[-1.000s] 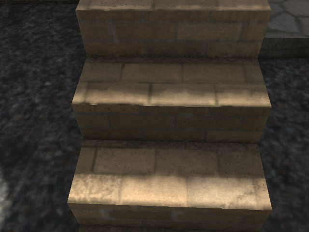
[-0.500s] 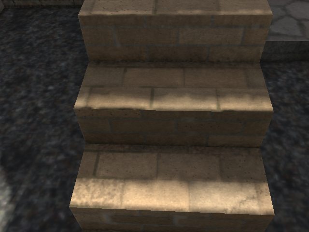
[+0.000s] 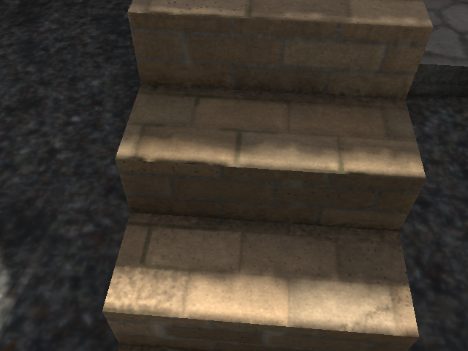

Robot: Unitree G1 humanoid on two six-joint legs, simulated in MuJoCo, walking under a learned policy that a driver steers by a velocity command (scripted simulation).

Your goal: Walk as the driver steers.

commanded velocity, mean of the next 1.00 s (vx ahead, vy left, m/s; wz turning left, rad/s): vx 0.49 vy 0.00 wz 0.00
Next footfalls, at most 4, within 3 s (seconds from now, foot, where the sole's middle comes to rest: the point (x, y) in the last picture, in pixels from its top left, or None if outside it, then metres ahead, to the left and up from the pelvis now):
none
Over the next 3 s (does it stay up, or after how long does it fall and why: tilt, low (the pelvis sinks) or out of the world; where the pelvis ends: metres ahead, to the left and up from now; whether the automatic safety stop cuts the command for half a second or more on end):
stays up -0.01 -0.01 0.00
